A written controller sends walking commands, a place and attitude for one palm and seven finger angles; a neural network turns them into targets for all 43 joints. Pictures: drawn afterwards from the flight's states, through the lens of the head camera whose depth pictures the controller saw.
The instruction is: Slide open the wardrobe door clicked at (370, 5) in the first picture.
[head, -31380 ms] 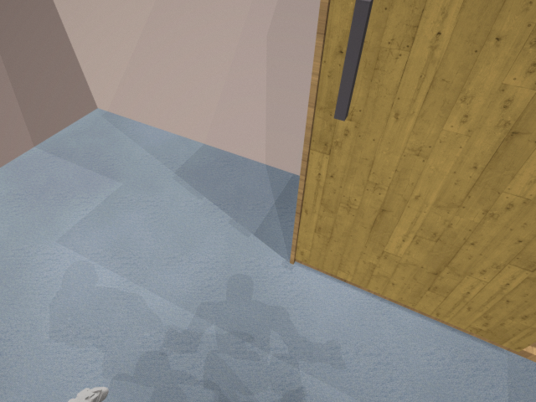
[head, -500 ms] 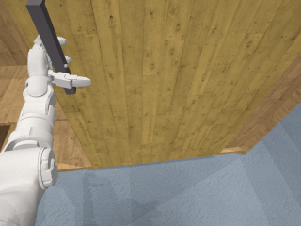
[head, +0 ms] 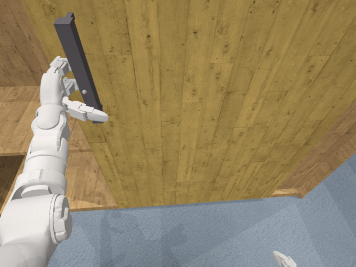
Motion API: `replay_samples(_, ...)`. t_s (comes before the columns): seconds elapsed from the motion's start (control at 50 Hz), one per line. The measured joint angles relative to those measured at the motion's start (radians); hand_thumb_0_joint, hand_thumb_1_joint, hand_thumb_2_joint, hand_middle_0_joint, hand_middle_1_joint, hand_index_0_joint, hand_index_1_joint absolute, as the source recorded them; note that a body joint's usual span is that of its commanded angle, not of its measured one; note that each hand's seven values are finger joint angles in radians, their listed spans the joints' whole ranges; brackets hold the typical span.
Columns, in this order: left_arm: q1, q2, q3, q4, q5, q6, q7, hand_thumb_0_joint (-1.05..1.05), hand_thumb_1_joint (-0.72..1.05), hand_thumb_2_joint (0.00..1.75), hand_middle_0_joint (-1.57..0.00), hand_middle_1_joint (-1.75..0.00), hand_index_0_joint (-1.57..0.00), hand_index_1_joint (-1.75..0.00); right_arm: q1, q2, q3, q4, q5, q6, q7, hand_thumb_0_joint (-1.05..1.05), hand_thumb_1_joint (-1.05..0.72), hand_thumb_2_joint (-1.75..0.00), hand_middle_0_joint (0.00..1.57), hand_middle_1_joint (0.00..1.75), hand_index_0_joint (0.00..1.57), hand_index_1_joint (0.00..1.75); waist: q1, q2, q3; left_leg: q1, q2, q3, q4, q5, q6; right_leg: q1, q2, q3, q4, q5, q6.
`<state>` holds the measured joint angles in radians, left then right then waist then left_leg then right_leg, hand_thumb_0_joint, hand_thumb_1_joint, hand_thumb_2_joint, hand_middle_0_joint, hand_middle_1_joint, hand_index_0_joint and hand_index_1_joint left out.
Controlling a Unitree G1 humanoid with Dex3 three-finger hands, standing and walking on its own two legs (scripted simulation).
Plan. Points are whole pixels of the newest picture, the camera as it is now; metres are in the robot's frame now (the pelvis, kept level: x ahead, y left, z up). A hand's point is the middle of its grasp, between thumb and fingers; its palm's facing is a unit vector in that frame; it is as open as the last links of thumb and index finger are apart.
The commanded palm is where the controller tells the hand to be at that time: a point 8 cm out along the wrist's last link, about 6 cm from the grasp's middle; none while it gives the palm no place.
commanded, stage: slip the hand off the handle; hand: left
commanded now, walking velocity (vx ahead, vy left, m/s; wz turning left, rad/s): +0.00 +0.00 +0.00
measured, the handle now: (86, 74) +0.50 +0.22 +0.17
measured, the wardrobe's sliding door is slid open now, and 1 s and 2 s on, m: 0.63 0.63 0.63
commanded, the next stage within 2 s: draw the hand back to the body in 1.02 s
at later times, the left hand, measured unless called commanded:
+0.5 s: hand (57, 97) +0.43 +0.27 +0.16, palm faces +0.21 -0.97 -0.11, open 14.6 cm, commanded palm +0.39 +0.31 +0.16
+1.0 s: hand (38, 139) +0.32 +0.27 +0.15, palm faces +0.26 -0.96 -0.10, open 14.7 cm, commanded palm +0.28 +0.31 +0.16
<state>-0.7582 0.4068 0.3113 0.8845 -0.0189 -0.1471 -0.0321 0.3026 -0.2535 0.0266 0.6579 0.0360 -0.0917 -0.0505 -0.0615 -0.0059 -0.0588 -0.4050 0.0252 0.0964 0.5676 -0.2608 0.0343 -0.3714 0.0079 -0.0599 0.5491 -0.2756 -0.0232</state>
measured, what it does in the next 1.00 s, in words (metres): stands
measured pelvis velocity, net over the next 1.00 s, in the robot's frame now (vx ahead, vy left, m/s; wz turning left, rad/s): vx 0.00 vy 0.00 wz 0.04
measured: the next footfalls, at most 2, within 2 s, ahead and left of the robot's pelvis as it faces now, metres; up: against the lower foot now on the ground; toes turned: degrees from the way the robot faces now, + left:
none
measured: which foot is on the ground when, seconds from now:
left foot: down 0.00-1.00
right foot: down 0.00-1.00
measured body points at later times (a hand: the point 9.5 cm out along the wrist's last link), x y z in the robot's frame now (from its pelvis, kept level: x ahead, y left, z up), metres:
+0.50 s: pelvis +0.01 +0.01 +0.00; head +0.03 +0.02 +0.45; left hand +0.42 +0.32 +0.16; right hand +0.06 -0.26 -0.11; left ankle +0.02 +0.10 -0.73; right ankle +0.00 -0.10 -0.73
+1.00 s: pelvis +0.00 +0.00 +0.00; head -0.02 +0.00 +0.45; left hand +0.30 +0.32 +0.16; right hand +0.19 -0.22 -0.07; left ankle +0.02 +0.10 -0.73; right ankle +0.00 -0.10 -0.73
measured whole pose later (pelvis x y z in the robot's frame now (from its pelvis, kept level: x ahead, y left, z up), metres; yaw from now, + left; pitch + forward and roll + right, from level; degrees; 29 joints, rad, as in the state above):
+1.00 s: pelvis +0.00 +0.00 +0.00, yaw +2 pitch +1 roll -1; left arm -0.23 0.36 0.30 0.26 -0.18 0.03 -0.13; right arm 0.23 -0.25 0.04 0.62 0.06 -0.13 -0.09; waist 0.05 0.03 -0.08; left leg -0.31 0.01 0.06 0.56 -0.27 0.04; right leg -0.25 0.00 -0.09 0.52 -0.29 -0.02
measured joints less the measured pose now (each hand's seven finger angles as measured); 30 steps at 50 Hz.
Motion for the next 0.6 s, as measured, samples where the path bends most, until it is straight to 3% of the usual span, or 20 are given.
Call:
replay_samples(0.24,0.023,0.072,0.035,0.007,-0.02,-0.015,-0.044,-0.02,-0.55,0.2,-0.34,-1.2,-0.31,-1.18,0.043,-0.011,-0.001,0.014,0.006,0.017,-0.011,0.01,-0.91,-0.9,0.21,0.3,0.2,0.3,0.005,0.0,0.003,-0.011,-0.002,-0.009,0.017,-0.012,0.004,-0.001,-0.002,-0.008,0.002,-0.007,0.004)
replay_samples(0.38,0.026,0.119,0.043,0.021,-0.039,-0.018,-0.104,-0.02,-0.55,0.2,-0.31,-1.19,-0.28,-1.17,0.078,-0.02,-0.004,0.034,0.01,0.025,-0.018,0.01,-0.91,-0.9,0.21,0.3,0.2,0.3,0.002,0.004,0.002,-0.022,-0.004,-0.014,0.024,-0.017,0.007,-0.004,-0.003,-0.013,-0.002,-0.007,0.007)
replay_samples(0.5,0.115,0.079,0.043,-0.081,-0.091,-0.004,-0.122,-0.02,-0.55,0.2,-0.28,-1.17,-0.27,-1.16,0.097,-0.026,-0.013,0.028,0.014,0.025,-0.015,0.01,-0.91,-0.9,0.21,0.3,0.2,0.3,0.014,0.016,-0.012,-0.008,-0.005,-0.004,0.017,-0.021,0.011,0.005,-0.004,-0.002,-0.009,-0.006,0.012)
replay_samples(0.6,0.225,0.048,0.059,-0.199,-0.094,0.038,-0.106,-0.02,-0.55,0.2,-0.26,-1.16,-0.26,-1.16,0.078,-0.018,-0.01,0.003,0.016,0.024,-0.012,0.01,-0.91,-0.9,0.21,0.3,0.2,0.3,0.02,0.015,-0.015,0.014,-0.004,0.006,0.011,-0.024,0.012,0.021,-0.004,0.008,-0.01,-0.009,0.013)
